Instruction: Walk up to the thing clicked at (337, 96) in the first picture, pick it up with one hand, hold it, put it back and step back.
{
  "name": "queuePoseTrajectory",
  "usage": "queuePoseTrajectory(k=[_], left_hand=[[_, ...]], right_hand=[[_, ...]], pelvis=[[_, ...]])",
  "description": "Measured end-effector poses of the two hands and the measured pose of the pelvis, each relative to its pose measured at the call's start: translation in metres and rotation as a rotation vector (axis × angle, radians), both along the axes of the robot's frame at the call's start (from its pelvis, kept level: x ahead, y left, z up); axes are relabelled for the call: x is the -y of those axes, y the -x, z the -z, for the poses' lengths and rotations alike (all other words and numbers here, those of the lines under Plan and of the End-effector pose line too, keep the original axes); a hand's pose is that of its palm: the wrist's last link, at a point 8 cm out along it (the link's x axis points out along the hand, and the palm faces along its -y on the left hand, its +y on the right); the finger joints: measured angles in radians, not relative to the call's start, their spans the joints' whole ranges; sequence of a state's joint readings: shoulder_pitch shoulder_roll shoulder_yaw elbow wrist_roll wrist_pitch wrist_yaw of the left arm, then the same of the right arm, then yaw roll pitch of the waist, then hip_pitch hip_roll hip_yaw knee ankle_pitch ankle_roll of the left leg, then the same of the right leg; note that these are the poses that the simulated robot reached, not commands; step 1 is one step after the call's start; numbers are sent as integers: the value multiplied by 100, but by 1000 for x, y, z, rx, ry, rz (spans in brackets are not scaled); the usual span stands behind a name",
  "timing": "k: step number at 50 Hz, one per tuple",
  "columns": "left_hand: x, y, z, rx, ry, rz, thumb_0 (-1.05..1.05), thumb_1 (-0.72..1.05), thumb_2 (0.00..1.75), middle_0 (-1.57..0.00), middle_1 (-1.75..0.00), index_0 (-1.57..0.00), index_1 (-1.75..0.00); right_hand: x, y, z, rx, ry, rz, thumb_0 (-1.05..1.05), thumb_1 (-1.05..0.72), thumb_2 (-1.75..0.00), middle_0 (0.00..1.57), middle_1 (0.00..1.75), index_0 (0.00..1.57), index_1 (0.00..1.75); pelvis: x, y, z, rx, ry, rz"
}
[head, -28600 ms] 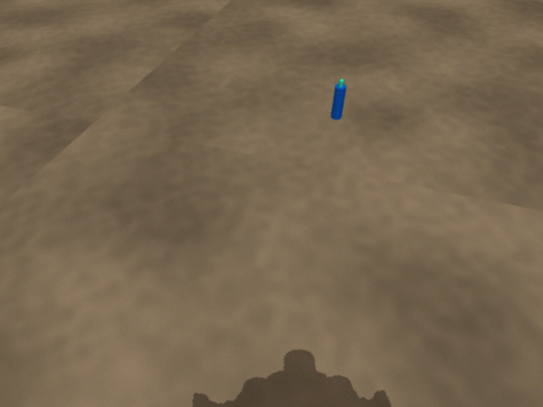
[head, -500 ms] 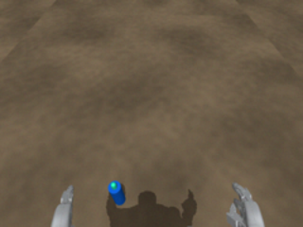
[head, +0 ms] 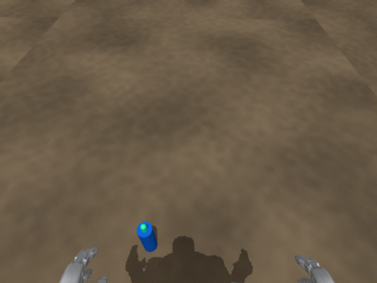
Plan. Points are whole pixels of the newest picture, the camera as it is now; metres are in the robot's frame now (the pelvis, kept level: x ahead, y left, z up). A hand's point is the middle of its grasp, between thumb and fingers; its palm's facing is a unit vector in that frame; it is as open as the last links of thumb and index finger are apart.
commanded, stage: stand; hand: left
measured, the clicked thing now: (147, 236) +0.42 +0.21 -0.61
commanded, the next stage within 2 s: none
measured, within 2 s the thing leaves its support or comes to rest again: neither
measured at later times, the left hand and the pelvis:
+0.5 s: hand out of the picture +0.05 +0.25 -0.12, palm faces -0.02 -0.94 -0.35, open 7.4 cm; pelvis +0.00 +0.01 +0.04, yaw -1 degrees
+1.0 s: hand out of the picture +0.07 +0.25 -0.11, palm faces -0.04 -0.94 -0.34, open 7.3 cm; pelvis +0.00 +0.00 +0.04, yaw -1 degrees
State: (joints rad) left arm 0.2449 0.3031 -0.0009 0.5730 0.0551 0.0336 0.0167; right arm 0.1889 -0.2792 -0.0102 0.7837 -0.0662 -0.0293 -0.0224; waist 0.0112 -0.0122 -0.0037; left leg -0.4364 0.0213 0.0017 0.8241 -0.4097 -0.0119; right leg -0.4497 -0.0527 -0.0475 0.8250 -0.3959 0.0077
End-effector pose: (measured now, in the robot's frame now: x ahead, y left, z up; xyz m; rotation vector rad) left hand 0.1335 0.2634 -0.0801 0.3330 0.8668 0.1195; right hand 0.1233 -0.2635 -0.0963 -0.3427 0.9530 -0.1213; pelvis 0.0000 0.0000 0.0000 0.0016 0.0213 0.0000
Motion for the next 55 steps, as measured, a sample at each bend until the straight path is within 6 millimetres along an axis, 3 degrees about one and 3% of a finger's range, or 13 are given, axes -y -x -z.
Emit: queuePoseTrajectory(k=[8,19,27,40,55], left_hand=[[-28,47,9,-203,-24,-82,1,84,89,-21,-30,-20,-30],[-33,82,2,-338,-23,-137,1,90,90,-21,-30,-20,-30],[-34,84,-3,-354,-29,-143,1,91,90,-21,-30,-20,-30],[-31,83,-3,-376,-29,-142,0,91,90,-21,-30,-20,-30],[-28,62,-4,-366,-18,-124,0,91,90,-21,-30,-20,-30]], right_hand=[[18,42,-5,-152,22,82,1,-91,-90,21,30,20,30],[6,66,-4,-254,-22,106,1,-91,-90,20,30,20,30],[5,67,-4,-259,-40,113,1,-91,-90,21,30,20,30],[19,77,-8,-292,-21,138,1,-91,-90,20,30,20,30],[24,74,-12,-300,-10,153,1,-91,-90,20,30,20,30]], pelvis=[[-6,-5,-18,39,2,3],[-9,-3,-36,78,-3,7],[-8,0,-40,90,-5,10],[-4,1,-43,84,-2,17],[-3,-6,-45,79,0,25]])
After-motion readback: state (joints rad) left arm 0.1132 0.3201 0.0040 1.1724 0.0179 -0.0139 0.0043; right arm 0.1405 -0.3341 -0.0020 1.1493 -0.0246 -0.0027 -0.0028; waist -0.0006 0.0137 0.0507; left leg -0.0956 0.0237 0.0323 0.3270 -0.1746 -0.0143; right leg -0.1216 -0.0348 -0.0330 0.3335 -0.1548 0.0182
